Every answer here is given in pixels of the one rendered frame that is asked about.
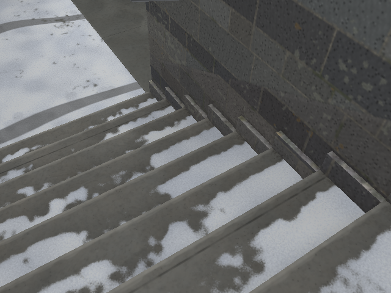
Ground stairs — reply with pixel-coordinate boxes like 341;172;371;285
0;92;365;293

